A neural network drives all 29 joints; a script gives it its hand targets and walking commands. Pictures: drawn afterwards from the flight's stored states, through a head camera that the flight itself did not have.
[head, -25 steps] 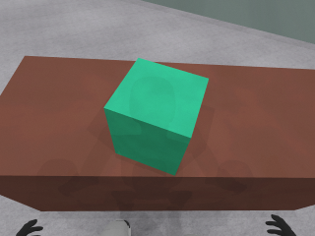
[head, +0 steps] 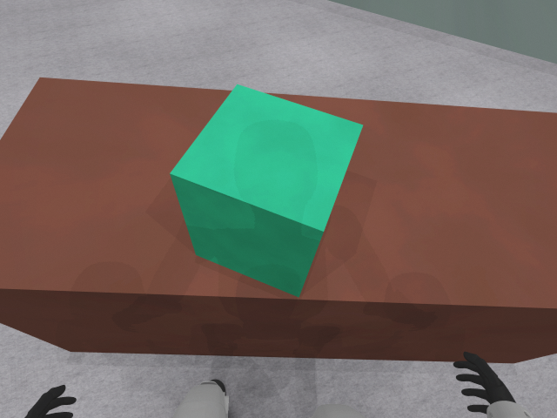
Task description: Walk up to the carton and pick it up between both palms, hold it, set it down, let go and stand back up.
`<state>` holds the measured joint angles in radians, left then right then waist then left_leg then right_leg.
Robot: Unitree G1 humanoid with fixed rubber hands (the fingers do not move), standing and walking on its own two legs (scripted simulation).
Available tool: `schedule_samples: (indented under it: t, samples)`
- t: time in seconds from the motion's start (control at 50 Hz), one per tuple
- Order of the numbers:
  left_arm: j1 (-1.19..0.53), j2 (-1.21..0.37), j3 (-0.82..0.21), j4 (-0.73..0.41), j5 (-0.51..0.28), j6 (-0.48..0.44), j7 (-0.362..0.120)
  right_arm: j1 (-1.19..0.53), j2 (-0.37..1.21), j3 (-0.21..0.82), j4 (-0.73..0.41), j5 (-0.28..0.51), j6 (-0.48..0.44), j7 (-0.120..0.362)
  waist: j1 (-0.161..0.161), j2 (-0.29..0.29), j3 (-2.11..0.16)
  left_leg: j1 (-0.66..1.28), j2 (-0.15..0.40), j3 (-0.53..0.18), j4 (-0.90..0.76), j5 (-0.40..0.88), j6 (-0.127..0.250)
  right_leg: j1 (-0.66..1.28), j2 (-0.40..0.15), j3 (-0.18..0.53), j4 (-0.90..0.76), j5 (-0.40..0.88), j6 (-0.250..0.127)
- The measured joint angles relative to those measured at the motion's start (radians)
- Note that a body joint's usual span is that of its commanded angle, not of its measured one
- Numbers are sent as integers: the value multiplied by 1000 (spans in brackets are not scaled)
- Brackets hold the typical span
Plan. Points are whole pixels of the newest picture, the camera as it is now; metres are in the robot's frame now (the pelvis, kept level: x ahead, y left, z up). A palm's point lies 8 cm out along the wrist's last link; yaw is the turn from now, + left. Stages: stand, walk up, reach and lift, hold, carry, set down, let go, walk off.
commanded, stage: walk up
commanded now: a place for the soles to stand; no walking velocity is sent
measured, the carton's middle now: (269, 197) +0.44 +0.01 -0.02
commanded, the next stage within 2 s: reach and lift in 1.12 s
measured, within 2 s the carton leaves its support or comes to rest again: neither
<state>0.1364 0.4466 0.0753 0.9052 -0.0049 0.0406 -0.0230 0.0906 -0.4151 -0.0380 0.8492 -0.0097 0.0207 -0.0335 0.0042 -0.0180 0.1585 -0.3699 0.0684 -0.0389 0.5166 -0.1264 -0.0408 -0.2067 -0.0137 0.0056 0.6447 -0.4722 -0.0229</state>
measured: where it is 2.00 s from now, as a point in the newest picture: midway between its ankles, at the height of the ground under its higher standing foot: outside the picture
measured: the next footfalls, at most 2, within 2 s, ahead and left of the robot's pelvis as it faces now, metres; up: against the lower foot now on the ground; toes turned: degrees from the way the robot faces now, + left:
left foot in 0.24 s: +0.03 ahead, +0.10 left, +0.00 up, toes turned +2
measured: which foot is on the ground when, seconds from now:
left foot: down 0.00-0.04, up 0.06-0.22, down 0.24-1.00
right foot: down 0.00-1.00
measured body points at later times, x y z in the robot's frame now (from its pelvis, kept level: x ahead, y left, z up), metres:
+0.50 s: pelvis -0.02 -0.02 +0.02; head -0.01 -0.01 +0.46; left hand +0.06 +0.29 -0.11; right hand +0.13 -0.34 -0.07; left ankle -0.01 +0.10 -0.73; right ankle -0.03 -0.16 -0.73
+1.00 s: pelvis -0.03 -0.02 +0.02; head -0.02 -0.02 +0.47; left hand +0.05 +0.28 -0.11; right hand +0.02 -0.34 -0.10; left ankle -0.01 +0.10 -0.73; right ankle -0.03 -0.16 -0.73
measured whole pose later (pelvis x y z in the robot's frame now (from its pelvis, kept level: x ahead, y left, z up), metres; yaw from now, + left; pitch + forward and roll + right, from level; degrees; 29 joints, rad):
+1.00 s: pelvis -0.03 -0.02 +0.02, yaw +0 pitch -2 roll +0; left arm 0.15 0.37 0.04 1.03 -0.01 -0.02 -0.01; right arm 0.19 -0.38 -0.04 1.03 0.01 -0.02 0.00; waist -0.02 -0.02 0.07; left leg -0.15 0.03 0.05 0.32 -0.13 -0.01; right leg -0.09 -0.01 0.02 0.30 -0.17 0.02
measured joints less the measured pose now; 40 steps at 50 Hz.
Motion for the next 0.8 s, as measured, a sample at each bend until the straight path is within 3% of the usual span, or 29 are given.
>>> schedule_samples:
  t: [0.02,0.06,0.12,0.16,0.2,0.24,0.26,0.3,0.34,0.52,0.8]
  samples:
    - [11,3,-1,0,4,-2,-2,-5,-7,0,-7,3,4,-1,5,1,-2,-8,3,4,9,-1,-9,23,-7,3,-74,59,-5]
    - [22,-7,0,10,12,0,-4,-13,-26,-2,-11,16,11,-4,4,27,9,-17,8,-10,48,-33,-1,34,-1,-7,-101,151,26]
    - [37,-31,-7,6,25,7,-11,17,-40,-14,-7,22,23,-12,12,39,-16,-30,-47,-9,219,-279,37,39,-16,-15,-103,136,46]
    - [43,-40,-11,-11,26,9,-8,37,-41,-17,-5,26,23,-6,19,38,-35,-13,-73,3,299,-330,48,41,-23,-17,-118,140,44]
    - [33,-41,-15,-27,22,7,2,55,-36,-13,0,27,11,2,13,38,-39,40,-69,20,237,-305,48,45,-21,-37,-129,146,45]
    - [19,-35,-20,-38,10,3,11,63,-26,-4,13,24,-9,12,5,35,-31,125,-51,34,42,-137,45,46,-14,-59,-117,140,49]
    - [8,-26,-20,-38,3,-1,14,54,-7,-2,27,20,-16,14,12,4,-12,152,-63,48,2,-87,46,50,-29,-51,-104,134,51]
    - [7,-17,-26,-35,-12,-12,17,43,23,8,40,17,-21,16,28,-39,-5,187,-75,69,-42,-90,49,53,-39,-23,-104,175,44]
    - [19,-23,-36,-22,-22,-17,18,44,33,15,42,22,-22,25,25,-43,-33,187,-66,64,-56,-100,47,84,-27,-13,-180,173,40]
    - [12,-51,-49,94,-22,-49,4,-27,23,15,68,33,-37,30,9,-7,-84,232,-40,71,-147,-43,32,136,-2,-8,-304,264,44]
    - [13,-63,-35,134,-11,-62,5,52,23,5,165,24,-38,36,-10,27,-106,222,-31,79,-185,-5,28,121,6,1,-343,307,40]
